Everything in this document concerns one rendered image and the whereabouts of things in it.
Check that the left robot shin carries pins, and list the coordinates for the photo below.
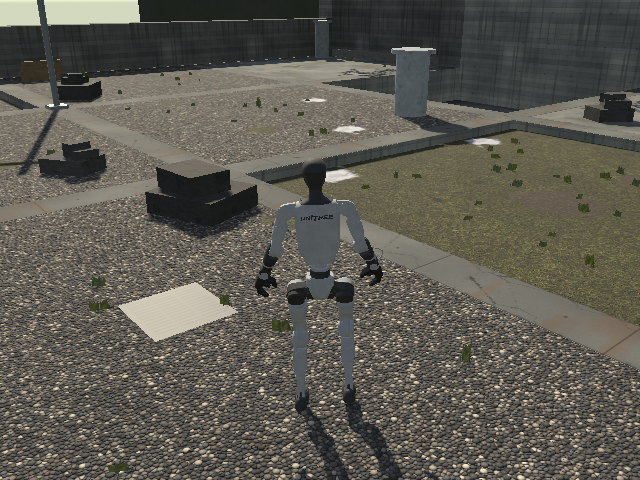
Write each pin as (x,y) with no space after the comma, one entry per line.
(300,365)

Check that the right robot upper arm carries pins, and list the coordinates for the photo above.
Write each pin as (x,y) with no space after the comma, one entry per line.
(348,209)

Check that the left robot upper arm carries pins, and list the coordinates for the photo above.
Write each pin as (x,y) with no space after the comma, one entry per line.
(285,212)

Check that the robot right hand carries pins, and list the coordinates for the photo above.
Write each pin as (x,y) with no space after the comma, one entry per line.
(378,275)

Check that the robot left hand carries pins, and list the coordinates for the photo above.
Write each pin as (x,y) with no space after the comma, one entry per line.
(259,283)

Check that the robot torso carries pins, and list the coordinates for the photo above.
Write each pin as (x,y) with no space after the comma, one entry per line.
(318,238)

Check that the robot left forearm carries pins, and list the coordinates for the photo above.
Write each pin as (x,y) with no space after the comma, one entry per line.
(267,264)

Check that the robot right forearm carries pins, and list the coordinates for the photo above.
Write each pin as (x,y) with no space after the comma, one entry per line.
(369,257)

